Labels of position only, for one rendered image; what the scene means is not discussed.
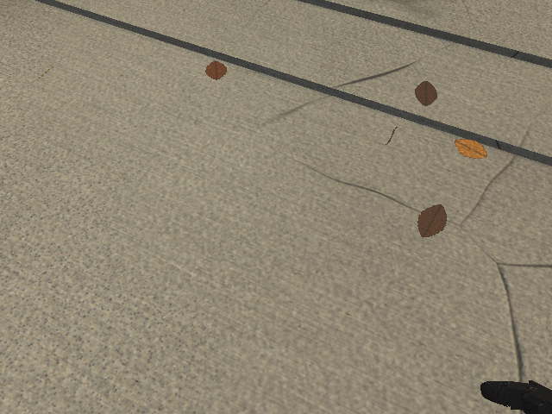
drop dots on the robot right hand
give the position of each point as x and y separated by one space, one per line
531 398

